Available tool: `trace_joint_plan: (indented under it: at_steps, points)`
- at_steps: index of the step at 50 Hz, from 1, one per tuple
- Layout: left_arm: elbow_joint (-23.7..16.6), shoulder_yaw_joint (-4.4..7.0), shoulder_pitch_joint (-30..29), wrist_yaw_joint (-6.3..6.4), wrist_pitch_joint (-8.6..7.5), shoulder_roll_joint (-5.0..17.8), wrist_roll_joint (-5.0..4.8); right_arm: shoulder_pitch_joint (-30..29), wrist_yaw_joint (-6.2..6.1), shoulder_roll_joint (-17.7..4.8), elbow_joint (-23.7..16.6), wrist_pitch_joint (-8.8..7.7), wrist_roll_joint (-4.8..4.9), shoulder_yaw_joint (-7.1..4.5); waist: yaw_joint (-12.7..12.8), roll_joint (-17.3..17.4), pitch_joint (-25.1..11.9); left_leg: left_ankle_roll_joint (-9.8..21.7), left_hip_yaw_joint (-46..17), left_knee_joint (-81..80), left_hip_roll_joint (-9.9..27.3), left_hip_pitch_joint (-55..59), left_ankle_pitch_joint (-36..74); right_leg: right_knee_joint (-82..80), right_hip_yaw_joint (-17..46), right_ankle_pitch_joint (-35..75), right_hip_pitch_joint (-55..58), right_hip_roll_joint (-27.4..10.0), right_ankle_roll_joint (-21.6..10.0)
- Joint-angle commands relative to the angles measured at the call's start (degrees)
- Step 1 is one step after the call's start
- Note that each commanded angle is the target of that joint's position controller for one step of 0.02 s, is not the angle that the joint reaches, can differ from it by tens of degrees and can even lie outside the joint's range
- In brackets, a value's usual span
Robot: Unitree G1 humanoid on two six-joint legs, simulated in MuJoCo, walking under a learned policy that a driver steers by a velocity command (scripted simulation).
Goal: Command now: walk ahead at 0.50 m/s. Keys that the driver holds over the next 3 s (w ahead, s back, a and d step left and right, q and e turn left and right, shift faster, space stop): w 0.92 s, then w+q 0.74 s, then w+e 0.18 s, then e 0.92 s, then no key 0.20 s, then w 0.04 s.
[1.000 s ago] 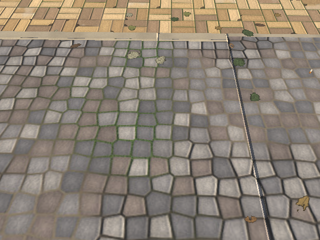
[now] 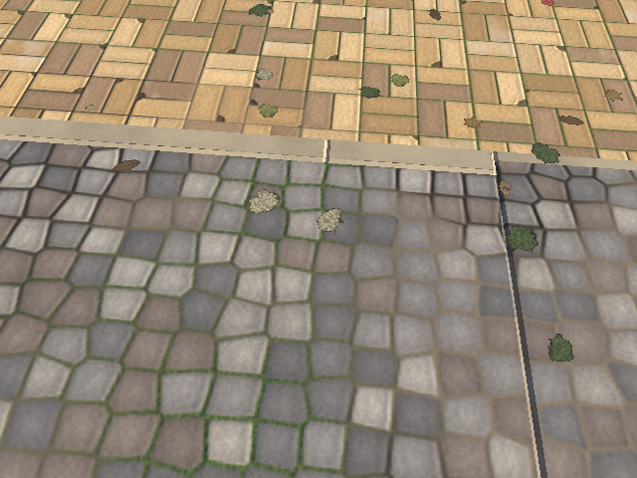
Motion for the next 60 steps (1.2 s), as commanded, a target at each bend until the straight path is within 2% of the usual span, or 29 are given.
trace_joint_plan:
  at_steps: [1, 3, 5, 8, 12, 18, 21, 23, 24, 25, 26, 27, 28, 29, 31, 34, 37, 41, 46, 49, 51, 52, 53, 54, 55, 56, 57, 59, 60]
  points:
    - [-5.21, 1.99, -3.42, 0.64, -1.53, 6.84, 0.16, 5.2, 0.01, -5.32, -0.66, -0.33, -0.68, -1.12, -2.4, 3.9, -4.61, 9.55, -21.26, -18.14, 15.74, 19.24, 2.27, 6.24, 2.02, 8.52, -21.71, -6.95, -1.08]
    - [-4.58, 1.89, -0.75, 0.79, 0.03, 3.95, 0.35, 5.11, 0.26, -4.25, 0.27, -0.58, -1.03, -0.86, -0.19, 5.48, -3.92, 9.56, -16.57, -21.37, 13.49, 13.68, 4.28, 3.0, 1.93, 11.14, -16.82, -8.26, -0.75]
    - [-5.25, 2.08, -2.15, 1.03, 0.83, 3.63, 0.59, 7.08, -0.23, -5.88, 1.52, -0.83, -0.91, -1.22, 0.22, 4.91, -2.1, 10.3, -13.53, -23.21, 13.04, 12.08, 7.82, -0.35, 1.32, 14.11, -18.6, -8.71, 0.19]
    - [-7.59, 2.38, -8.9, 1.11, 0.92, 4.05, 1.23, 10.48, -1.4, -7.28, 2.91, -0.48, -0.8, -1.48, -1.24, 3.49, -0.27, 10.04, -11.46, -24.12, 13.0, 14.86, 11.7, -9.22, 1.11, 22.28, -24.7, -8.94, 1.67]
    - [-9.69, 1.81, -16.5, 0.3, 0.38, 2.57, 1.0, 13.84, -2.14, -7.72, 4.14, 0.06, -0.28, -1.32, -3.51, 3.84, 0.94, 7.99, -7.67, -24.51, 11.23, 17.05, 11.36, -22.55, -0.69, 31.92, -23.57, -7.04, 1.78]
    - [-13.27, 1.0, -25.77, -1.61, -0.38, 2.6, 0.26, 19.3, -2.49, -8.58, 7.12, 1.36, 0.28, -1.75, -6.18, 3.85, 3.72, 7.77, -7.83, -20.9, 14.81, 27.16, 11.83, -32.26, -1.76, 28.29, -25.22, -4.95, 0.59]
    - [-13.45, 1.51, -23.28, -2.37, -0.93, 4.49, 0.15, 17.91, -2.8, -9.62, 7.3, 2.06, 0.48, -2.3, -3.47, 5.37, 1.77, 6.37, -7.81, -15.82, 16.21, 29.97, 22.06, -34.72, -2.96, 22.27, -18.79, -3.01, -1.69]
    - [-9.36, 3.66, -9.71, -1.96, -1.03, 8.38, 0.47, 15.39, -2.78, -9.09, 6.6, 2.54, 0.41, -2.05, 3.59, 5.29, -6.44, 4.09, -4.47, -0.72, 12.21, 26.48, 37.43, -36.28, -5.78, 22.87, 1.14, 0.61, -4.47]
    - [-6.91, 4.94, 1.36, -1.4, -0.96, 12.56, 1.18, 15.42, -2.74, -7.33, 5.26, 2.45, -0.4, -1.16, 7.23, 0.32, -14.87, 2.07, -2.02, 16.35, 8.85, 14.5, 25.06, -34.4, 4.13, 24.65, 19.73, -8.25, -8.16]
    - [-5.43, 5.85, 6.0, -1.52, -0.68, 16.93, 1.42, 22.54, -2.01, 0.65, 5.0, 1.14, -0.51, 1.16, 3.98, -14.88, -22.87, -1.87, -1.96, 37.7, -2.15, -9.17, -11.73, -40.16, 31.62, 14.66, 40.19, -21.85, -17.61]
    - [-5.65, 4.22, 5.46, -1.51, -0.62, 11.32, 1.02, 19.95, -1.67, -4.19, 5.81, -0.35, 0.71, 0.12, 5.44, -11.92, -23.61, -1.04, -10.2, 45.62, -0.97, -15.97, -23.33, -45.68, 38.94, 9.81, 40.1, -22.15, -16.99]
    - [-6.62, 3.37, 0.02, -1.32, -0.73, 8.93, 0.86, 14.39, -1.49, -7.98, 3.87, -1.24, 2.08, -0.9, 4.69, -9.26, -14.66, 0.0, -9.7, 47.17, 2.2, -19.98, -19.65, -46.46, 30.19, 11.54, 32.55, -20.24, -14.08]
    - [-7.79, 2.77, -4.81, -1.26, -0.74, 7.36, 1.12, 10.9, -1.81, -8.01, 3.09, -1.46, 2.14, -0.93, 2.98, -4.24, -9.97, 0.22, -8.07, 44.73, 5.34, -18.24, -14.33, -47.84, 22.82, 16.42, 23.76, -18.02, -12.53]
    - [-8.05, 2.3, -7.86, -1.52, -0.84, 5.8, 1.55, 9.19, -2.18, -7.38, 2.89, -1.14, 1.23, -1.27, 1.27, -1.77, -6.04, -0.03, -7.35, 40.81, 7.13, -15.86, -11.06, -49.79, 17.79, 21.01, 15.95, -15.85, -11.64]
    - [-7.5, 1.78, -9.04, -1.85, -1.18, 4.18, 2.06, 11.57, -2.4, -5.14, 3.49, 0.49, 0.66, -1.5, -1.74, -3.43, -4.62, -0.21, -7.68, 36.25, 9.07, -9.85, -7.87, -53.2, 12.73, 23.31, 8.88, -13.36, -10.89]
    - [-6.02, 2.34, -6.72, -1.26, -1.5, 6.58, 1.78, 9.74, -2.72, -3.81, 2.8, 1.82, 0.26, -1.56, -2.49, -2.73, -2.01, -1.56, -6.8, 30.01, 9.78, -11.82, -3.73, -56.46, 8.68, 25.99, 6.04, -12.9, -11.91]
    - [-4.89, 2.53, -4.09, -0.27, -1.06, 7.5, 1.62, 3.43, -2.6, -3.92, 0.83, 1.84, -0.3, -1.74, -1.12, -2.16, -0.25, -2.81, -6.52, 20.39, 9.76, -16.14, 5.34, -57.8, 5.97, 26.54, 7.8, -12.23, -11.08]
    - [-3.38, 2.54, -0.8, 0.28, -0.69, 8.01, 1.02, -4.1, -1.9, -2.77, -1.05, 1.4, 0.02, -1.21, 1.14, -2.63, 1.25, -3.02, -4.4, 8.11, 7.52, -13.91, 14.13, -58.06, 1.85, 25.85, 9.06, -10.45, -9.15]
    - [-0.68, 2.95, 3.2, 0.52, 0.32, 8.63, 0.49, -10.92, -0.51, -3.14, -3.69, 0.85, 0.65, -0.69, 2.93, -2.96, 3.46, -1.84, -4.04, 0.95, 6.2, -14.75, 10.96, -54.83, 1.77, 26.15, 16.89, -13.64, -8.68]
    - [-0.53, 3.65, 1.32, 0.95, 1.01, 9.94, 0.47, -8.44, 0.38, -5.04, -3.78, 0.51, 0.93, -1.13, 0.56, -4.33, 1.48, 0.86, -2.46, -0.52, 4.62, -10.03, 4.86, -50.26, 0.02, 35.23, 21.22, -15.49, -6.9]
    - [-1.12, 3.49, -0.88, 1.2, 1.59, 9.31, 0.64, 3.55, 0.34, -8.16, -0.26, 0.71, 0.62, -3.1, -5.69, -3.83, -5.91, 3.6, 0.99, -1.72, 0.14, 7.23, 4.18, -35.43, -4.72, 52.65, 19.28, -11.98, -4.33]
    - [-2.36, 2.77, -0.4, 1.49, 1.72, 7.87, 1.56, 13.58, 0.01, -11.98, 2.26, 0.91, 0.48, -4.63, -8.91, 1.01, -12.65, 6.45, -7.21, -0.73, 5.4, 23.3, 5.39, -19.59, -7.83, 44.54, 9.26, -9.12, -2.02]
    - [-3.56, 0.67, 5.14, 0.59, 0.38, 1.66, 2.44, 19.39, -0.04, -17.35, 3.38, 1.3, 0.45, -5.86, -6.39, 15.3, -18.73, 16.29, -35.44, -6.22, 18.12, 44.0, -5.33, 2.58, -7.94, 15.61, -15.89, 1.2, 2.49]
    - [-3.18, 0.88, 2.88, 0.07, -1.49, 3.47, 1.64, 19.2, 0.14, -13.28, 3.15, 1.29, 0.74, -4.43, -7.18, 13.79, -21.2, 16.66, -47.39, -14.07, 20.31, 46.77, -11.65, 10.65, 1.21, -5.3, -24.31, 2.53, 1.7]
    - [-5.06, 1.84, -2.32, -0.4, -2.8, 7.29, -0.26, 15.02, 0.08, -10.75, 2.03, 1.0, 0.51, -3.63, -6.88, 11.09, -14.22, 14.03, -40.56, -14.49, 18.7, 41.23, -11.18, 13.29, 2.93, -2.04, -29.5, -0.71, 0.3]
    - [-6.04, 1.85, -6.04, -0.14, -3.37, 7.81, -0.59, 10.34, 0.03, -9.33, 0.38, 0.81, 0.13, -3.18, -5.6, 6.11, -9.62, 12.53, -33.4, -15.07, 16.52, 33.09, -6.15, 10.75, 2.19, 3.23, -28.48, -3.36, -0.43]
    - [-6.3, 2.27, -7.82, 0.34, -3.37, 7.86, 0.47, 7.1, 0.11, -7.78, -0.39, 0.77, -0.34, -2.69, -3.79, 2.73, -6.15, 11.8, -28.29, -16.35, 14.56, 24.85, -0.78, 6.18, 1.75, 6.84, -25.65, -5.2, -0.34]
    - [-6.87, 2.81, -7.29, 0.9, -2.11, 7.04, 1.38, 5.35, -0.07, -5.72, -1.07, 0.63, -0.63, -1.98, -0.79, 4.13, -5.03, 11.3, -23.99, -18.98, 11.81, 16.74, 4.19, -0.31, 2.23, 9.62, -18.76, -6.82, 0.31]
    - [-7.11, 2.84, -7.25, 1.14, -1.51, 6.27, 1.59, 5.92, -0.35, -6.47, -1.11, 0.61, -0.27, -2.15, -0.4, 4.66, -4.5, 11.64, -22.57, -19.84, 11.19, 14.83, 5.21, -2.88, 1.85, 10.06, -17.79, -6.63, 1.03]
